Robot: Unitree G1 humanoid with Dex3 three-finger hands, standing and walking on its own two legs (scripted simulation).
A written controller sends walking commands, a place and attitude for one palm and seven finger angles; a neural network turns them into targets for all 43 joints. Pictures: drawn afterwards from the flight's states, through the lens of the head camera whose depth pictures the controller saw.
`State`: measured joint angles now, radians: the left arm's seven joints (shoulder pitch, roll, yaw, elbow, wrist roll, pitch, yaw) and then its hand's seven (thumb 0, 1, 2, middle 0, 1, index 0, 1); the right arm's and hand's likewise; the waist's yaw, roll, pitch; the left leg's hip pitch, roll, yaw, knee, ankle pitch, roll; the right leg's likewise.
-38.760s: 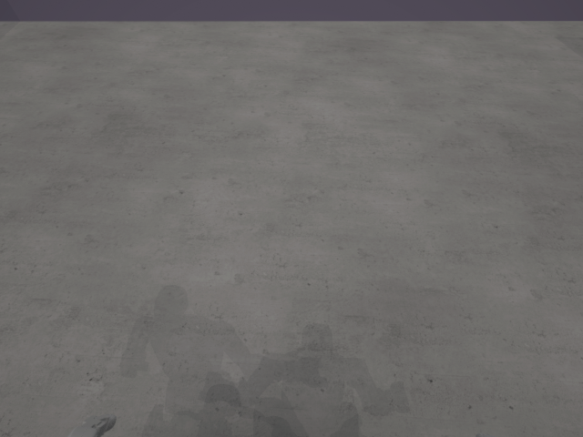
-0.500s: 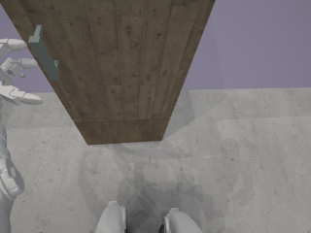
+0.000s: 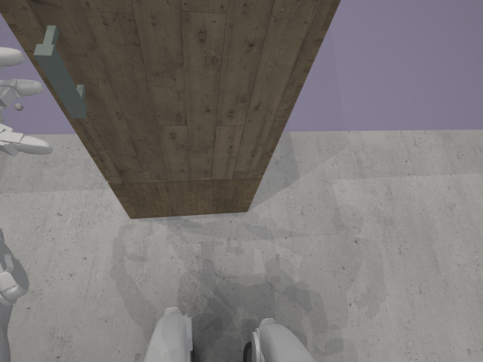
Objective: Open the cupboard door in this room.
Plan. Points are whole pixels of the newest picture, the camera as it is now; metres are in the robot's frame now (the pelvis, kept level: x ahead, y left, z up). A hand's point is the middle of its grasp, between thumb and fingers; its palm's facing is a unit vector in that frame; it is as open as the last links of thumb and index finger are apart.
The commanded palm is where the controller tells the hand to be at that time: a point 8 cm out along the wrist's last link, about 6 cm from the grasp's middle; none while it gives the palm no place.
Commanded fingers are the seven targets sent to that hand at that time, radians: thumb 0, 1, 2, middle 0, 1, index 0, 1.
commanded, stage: move the hooked fingers beside the handle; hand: left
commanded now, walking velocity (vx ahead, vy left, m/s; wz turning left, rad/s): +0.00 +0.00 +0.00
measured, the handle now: (66, 75) +0.53 +0.25 +0.09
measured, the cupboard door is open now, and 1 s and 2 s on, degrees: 0 0 0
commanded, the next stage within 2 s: slide the fingers in behind the handle in 0.38 s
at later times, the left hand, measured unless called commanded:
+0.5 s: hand (16, 111) +0.46 +0.31 +0.08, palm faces +0.07 -1.00 +0.01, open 14.0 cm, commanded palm +0.45 +0.34 +0.08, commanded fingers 0.00 -0.50 0.30 -0.30 -1.20 -0.30 -1.20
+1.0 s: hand (47, 109) +0.47 +0.27 +0.08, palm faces +0.06 -1.00 +0.00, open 14.0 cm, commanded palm +0.45 +0.31 +0.08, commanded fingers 0.00 -0.50 0.30 -0.30 -1.20 -0.30 -1.20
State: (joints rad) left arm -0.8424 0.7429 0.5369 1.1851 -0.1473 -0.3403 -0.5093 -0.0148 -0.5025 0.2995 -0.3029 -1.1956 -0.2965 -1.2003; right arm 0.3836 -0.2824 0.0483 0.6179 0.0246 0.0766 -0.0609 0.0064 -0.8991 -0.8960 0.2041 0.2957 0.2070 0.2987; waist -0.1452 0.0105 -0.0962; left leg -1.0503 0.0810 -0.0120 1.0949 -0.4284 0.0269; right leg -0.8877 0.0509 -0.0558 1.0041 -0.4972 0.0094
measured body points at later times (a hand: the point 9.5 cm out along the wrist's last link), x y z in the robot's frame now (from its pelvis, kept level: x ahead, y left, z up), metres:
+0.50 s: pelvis +0.00 +0.00 +0.00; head +0.12 +0.04 +0.43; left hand +0.45 +0.36 +0.09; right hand +0.03 -0.27 -0.10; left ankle +0.04 +0.10 -0.66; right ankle -0.01 -0.14 -0.66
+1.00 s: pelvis +0.00 +0.00 +0.00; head +0.12 +0.04 +0.43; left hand +0.46 +0.32 +0.08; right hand +0.03 -0.27 -0.10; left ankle +0.04 +0.10 -0.66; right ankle -0.01 -0.14 -0.66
